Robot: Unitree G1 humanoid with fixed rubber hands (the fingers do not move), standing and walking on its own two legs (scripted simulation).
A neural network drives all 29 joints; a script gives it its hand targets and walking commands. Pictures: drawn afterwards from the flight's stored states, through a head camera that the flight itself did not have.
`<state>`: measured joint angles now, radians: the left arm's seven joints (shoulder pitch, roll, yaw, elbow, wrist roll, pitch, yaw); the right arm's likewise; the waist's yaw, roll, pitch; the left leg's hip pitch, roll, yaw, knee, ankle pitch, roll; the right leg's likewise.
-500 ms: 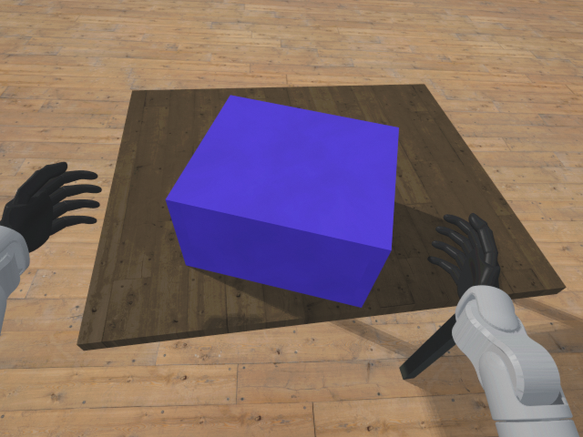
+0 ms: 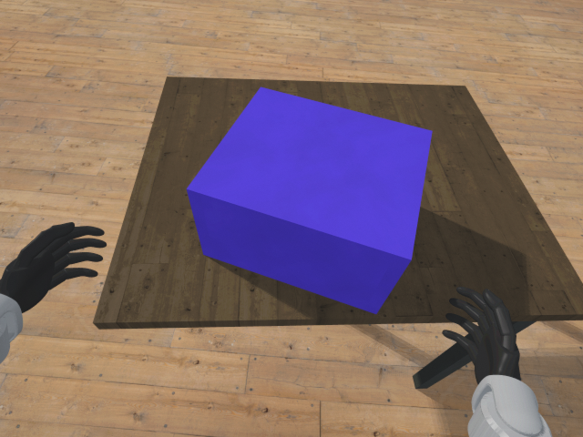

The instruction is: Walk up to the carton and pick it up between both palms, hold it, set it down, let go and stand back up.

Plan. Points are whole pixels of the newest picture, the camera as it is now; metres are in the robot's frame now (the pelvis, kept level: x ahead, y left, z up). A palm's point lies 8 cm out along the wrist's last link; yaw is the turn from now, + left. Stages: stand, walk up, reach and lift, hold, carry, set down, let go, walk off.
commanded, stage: set down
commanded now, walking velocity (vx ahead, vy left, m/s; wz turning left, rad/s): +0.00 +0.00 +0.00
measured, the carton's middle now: (315, 194) +0.48 -0.01 +0.01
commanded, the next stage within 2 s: none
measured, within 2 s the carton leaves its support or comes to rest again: neither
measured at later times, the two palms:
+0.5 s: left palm out of the picture +0.17 +0.37 +0.03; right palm (465, 415) +0.15 -0.17 +0.02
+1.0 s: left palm (32, 377) +0.18 +0.32 +0.03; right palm (483, 406) +0.16 -0.19 +0.01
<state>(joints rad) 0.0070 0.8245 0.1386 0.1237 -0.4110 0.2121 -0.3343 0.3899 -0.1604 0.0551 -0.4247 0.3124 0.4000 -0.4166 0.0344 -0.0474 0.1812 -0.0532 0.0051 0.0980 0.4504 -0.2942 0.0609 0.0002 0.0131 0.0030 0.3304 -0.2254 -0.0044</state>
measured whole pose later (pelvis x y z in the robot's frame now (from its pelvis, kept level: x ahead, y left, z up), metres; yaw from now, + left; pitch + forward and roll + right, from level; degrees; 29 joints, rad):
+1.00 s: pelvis -0.01 +0.00 +0.00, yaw +1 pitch -8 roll -3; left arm 0.23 0.67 0.07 0.17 -0.37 0.04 -0.26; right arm 0.47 -0.12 0.07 -0.10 0.23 0.09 -0.32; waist 0.07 -0.02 0.17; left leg -0.04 0.01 0.08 0.48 -0.30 0.05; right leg 0.03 0.02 -0.01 0.35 -0.23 -0.02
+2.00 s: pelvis -0.01 -0.04 +0.00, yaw +1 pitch -5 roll +0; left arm 0.22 0.30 0.02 0.51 -0.07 0.05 -0.08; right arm 0.23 -0.14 0.01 0.62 0.04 -0.18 -0.06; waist 0.03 -0.01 0.08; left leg -0.06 0.02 0.07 0.36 -0.22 0.00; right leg -0.04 0.03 -0.03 0.34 -0.22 -0.03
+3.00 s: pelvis -0.01 -0.04 +0.00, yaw +3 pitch -1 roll +0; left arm 0.32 0.29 0.02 0.70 0.01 -0.05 0.00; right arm 0.27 -0.26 -0.02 0.85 -0.02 -0.03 0.01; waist 0.01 0.01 0.00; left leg -0.16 0.01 0.04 0.41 -0.23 0.01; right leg -0.14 0.02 -0.05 0.40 -0.24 -0.03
